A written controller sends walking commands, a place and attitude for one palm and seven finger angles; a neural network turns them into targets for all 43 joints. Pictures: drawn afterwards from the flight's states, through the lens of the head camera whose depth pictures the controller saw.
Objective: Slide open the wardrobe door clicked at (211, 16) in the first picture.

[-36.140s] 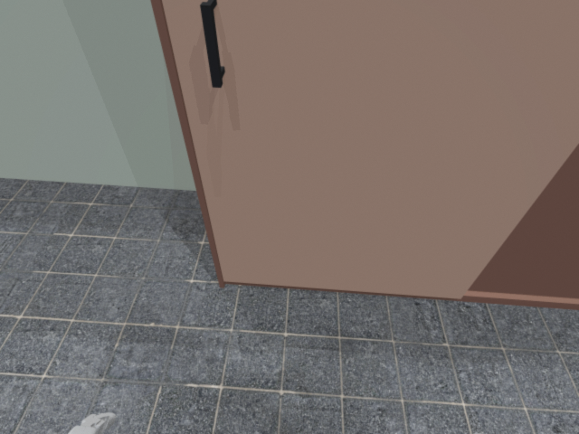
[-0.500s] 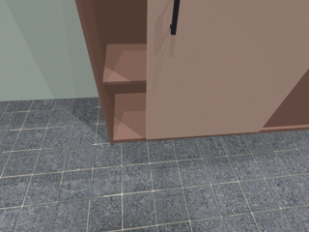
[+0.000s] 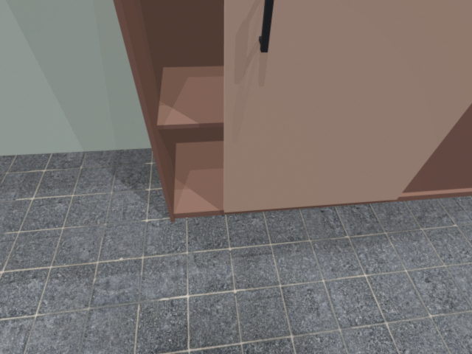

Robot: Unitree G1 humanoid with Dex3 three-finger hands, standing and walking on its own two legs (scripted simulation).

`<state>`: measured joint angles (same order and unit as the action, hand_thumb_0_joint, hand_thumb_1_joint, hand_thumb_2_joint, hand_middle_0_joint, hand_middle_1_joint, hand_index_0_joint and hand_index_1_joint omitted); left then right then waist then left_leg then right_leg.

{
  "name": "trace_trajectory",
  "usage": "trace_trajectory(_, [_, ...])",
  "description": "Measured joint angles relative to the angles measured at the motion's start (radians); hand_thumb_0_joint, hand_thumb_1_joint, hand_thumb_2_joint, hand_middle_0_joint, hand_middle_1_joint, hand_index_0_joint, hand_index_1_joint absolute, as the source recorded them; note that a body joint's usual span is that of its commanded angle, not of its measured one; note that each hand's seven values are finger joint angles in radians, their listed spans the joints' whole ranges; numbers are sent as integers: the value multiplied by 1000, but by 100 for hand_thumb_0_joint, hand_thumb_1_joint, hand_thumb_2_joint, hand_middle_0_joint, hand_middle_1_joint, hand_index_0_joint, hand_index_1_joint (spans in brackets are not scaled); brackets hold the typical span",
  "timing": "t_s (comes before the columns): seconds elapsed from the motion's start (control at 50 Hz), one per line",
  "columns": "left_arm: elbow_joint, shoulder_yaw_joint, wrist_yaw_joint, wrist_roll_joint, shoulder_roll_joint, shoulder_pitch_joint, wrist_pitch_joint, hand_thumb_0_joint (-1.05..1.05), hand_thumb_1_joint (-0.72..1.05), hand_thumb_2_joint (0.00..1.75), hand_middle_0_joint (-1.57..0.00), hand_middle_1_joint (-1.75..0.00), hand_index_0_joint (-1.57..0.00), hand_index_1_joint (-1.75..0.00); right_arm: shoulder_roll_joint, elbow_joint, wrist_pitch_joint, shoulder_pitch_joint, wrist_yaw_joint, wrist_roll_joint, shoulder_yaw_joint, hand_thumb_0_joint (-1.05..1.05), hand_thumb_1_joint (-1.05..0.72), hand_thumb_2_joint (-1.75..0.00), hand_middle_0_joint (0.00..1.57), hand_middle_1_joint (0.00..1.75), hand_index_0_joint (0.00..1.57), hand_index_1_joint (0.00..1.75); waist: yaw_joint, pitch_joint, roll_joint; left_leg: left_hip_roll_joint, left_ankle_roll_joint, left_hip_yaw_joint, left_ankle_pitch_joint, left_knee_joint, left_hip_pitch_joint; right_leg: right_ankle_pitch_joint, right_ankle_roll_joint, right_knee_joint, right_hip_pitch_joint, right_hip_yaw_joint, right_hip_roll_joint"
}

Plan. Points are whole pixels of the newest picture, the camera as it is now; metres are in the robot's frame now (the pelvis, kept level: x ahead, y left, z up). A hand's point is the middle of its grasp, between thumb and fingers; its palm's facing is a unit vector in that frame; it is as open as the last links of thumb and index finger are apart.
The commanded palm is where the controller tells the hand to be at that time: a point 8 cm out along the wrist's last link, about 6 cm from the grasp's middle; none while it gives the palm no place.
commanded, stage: walk to a spot facing it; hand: left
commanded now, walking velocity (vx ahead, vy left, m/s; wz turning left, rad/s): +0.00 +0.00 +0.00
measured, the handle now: (265, 17) +0.84 -0.03 +0.20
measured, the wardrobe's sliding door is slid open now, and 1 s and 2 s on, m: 0.25 0.25 0.25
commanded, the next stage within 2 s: none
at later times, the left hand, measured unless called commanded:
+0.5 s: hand out of the picture +0.04 +0.15 -0.18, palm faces -0.12 -0.96 -0.26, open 7.4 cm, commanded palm none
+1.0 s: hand out of the picture +0.15 +0.19 -0.19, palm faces -0.35 -0.91 -0.21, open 7.4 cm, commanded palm none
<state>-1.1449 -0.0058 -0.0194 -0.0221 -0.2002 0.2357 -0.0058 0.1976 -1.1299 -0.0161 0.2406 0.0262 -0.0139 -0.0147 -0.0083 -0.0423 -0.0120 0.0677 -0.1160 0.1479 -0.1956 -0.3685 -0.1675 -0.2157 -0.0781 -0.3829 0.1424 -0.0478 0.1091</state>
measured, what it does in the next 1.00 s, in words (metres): steps on the spot, turning right: left foot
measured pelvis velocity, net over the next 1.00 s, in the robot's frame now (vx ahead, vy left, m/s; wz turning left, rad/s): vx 0.00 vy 0.02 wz -0.43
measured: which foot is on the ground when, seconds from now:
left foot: down 0.00-0.48, up 0.50-0.90, down 0.92-1.00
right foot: down 0.00-0.92, up 0.94-1.00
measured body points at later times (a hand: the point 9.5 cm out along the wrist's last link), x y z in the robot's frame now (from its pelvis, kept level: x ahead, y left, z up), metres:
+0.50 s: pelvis -0.01 -0.04 -0.02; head +0.03 -0.07 +0.43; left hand +0.04 +0.20 -0.16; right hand +0.01 -0.29 -0.18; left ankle +0.01 +0.04 -0.74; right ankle -0.02 -0.15 -0.75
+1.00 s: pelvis +0.00 +0.02 -0.01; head +0.06 +0.04 +0.44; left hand +0.17 +0.24 -0.17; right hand +0.00 -0.26 -0.12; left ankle +0.03 +0.12 -0.74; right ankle -0.05 -0.12 -0.69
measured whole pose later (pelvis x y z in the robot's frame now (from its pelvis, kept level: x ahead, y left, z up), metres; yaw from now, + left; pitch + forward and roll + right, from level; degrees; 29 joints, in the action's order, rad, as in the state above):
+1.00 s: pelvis +0.00 +0.02 -0.01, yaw -24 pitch +1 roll -2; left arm -0.93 -0.10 0.01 -0.03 -0.29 0.18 -0.08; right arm 0.19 -0.89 0.01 0.13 0.04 -0.02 -0.02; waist 0.03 -0.10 -0.06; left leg -0.05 -0.03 0.06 -0.33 -0.59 -0.27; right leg -0.48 -0.06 -0.94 0.48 0.09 -0.06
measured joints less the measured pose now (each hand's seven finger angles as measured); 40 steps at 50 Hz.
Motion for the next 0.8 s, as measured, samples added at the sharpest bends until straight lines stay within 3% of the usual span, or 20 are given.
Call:
trace_trajectory(0.24, [23, -11, 3, -1, -15, -17, -20, 0, 91, 89, -20, -30, -20, -30, 16, 26, 15, -45, 7, -3, -5, 0, -90, -90, 20, 30, 20, 30, 10, -8, 2, -21, 13, 23, -11, -19, -13, -6, 7, -28, 30, 25, -19])
trace_trajectory(0.32, [54, -26, 15, -7, -9, -8, -45, 0, 91, 89, -20, -30, -20, -30, 2, 60, 29, -58, 7, -5, -13, 0, -90, -90, 20, 30, 20, 30, 18, -27, 2, -45, 19, 60, -45, -82, -47, -41, 32, -133, 100, 50, -34])
trace_trajectory(0.42, [93, -46, 26, -11, 9, 1, -64, 0, 91, 89, -20, -30, -20, -30, 4, 91, 37, -69, 5, -11, -27, 0, -90, -90, 21, 30, 20, 30, 26, -55, 32, -97, 35, 106, -89, -160, -71, -185, 49, -348, 181, 15, -69])
trace_trajectory(0.48, [127, -52, 29, -14, 13, 19, -49, 0, 91, 89, -20, -30, -20, -30, 10, 105, 47, -67, 1, -8, -35, 0, -90, -90, 21, 30, 20, 30, 33, -49, 41, -130, 61, 127, -132, -245, -107, -80, 66, -242, 145, 8, -81])
trace_trajectory(0.5, [131, -54, 25, -17, 16, 19, -40, 0, 90, 89, -20, -30, -20, -30, 13, 109, 54, -73, 0, -5, -39, 0, -90, -90, 21, 30, 20, 30, 36, -49, 46, -138, 78, 110, -187, -310, -138, -101, 81, -249, 154, 12, -93])
trace_trajectory(0.54, [138, -51, 19, -14, 26, 12, -33, 0, 91, 89, -20, -30, -20, -30, 22, 121, 72, -88, -3, -2, -47, 0, -90, -90, 21, 30, 20, 30, 31, -62, 60, -125, 98, 14, -269, -495, -213, -119, 105, -257, 160, 9, -114])
trace_trajectory(0.62, [154, -51, 6, -6, 34, 11, -27, 0, 90, 89, -20, -30, -20, -30, 24, 147, 81, -121, -6, -2, -52, 1, -90, -90, 20, 30, 20, 30, 35, -70, 41, -104, 128, -87, -221, -725, -307, -64, 116, -180, 145, 42, -141])
trace_trajectory(0.7, [165, -50, 4, -5, 31, 10, -25, 0, 90, 89, -20, -30, -20, -30, 25, 180, 75, -145, 0, -2, -51, 1, -91, -90, 20, 30, 20, 30, 34, -63, 19, -111, 153, -134, -200, -727, -315, -21, 113, -119, 134, 86, -155])
trace_trajectory(0.8, [188, -56, 13, -11, 13, -4, -30, 0, 90, 89, -20, -30, -20, -30, 28, 211, 72, -169, 7, 2, -48, 0, -91, -90, 20, 30, 20, 30, 40, -55, 0, -115, 160, -156, -232, -598, -269, -3, 93, -104, 145, 138, -159])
